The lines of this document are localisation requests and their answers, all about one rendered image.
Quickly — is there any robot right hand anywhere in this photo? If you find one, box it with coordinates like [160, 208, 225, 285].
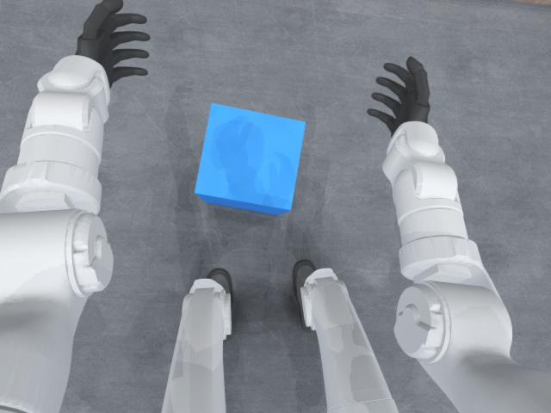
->
[367, 56, 430, 138]

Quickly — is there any carton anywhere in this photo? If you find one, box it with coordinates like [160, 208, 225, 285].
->
[195, 103, 306, 215]

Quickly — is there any left robot upper arm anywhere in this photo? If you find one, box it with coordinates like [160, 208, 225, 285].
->
[0, 208, 114, 413]

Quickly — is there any robot right shin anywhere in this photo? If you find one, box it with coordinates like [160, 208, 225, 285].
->
[304, 268, 348, 292]

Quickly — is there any right robot upper arm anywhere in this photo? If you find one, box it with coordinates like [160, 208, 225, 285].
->
[393, 280, 551, 413]

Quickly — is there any robot left shin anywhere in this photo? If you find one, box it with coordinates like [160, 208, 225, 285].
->
[182, 279, 224, 313]

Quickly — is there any robot shin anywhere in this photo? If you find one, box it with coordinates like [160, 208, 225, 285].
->
[304, 268, 348, 292]
[182, 279, 224, 313]

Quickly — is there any robot left hand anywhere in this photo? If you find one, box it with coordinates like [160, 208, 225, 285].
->
[75, 0, 150, 89]

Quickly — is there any left robot forearm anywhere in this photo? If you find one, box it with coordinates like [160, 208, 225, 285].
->
[0, 55, 110, 215]

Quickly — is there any right robot forearm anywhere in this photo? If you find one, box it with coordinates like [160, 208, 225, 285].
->
[382, 121, 512, 341]

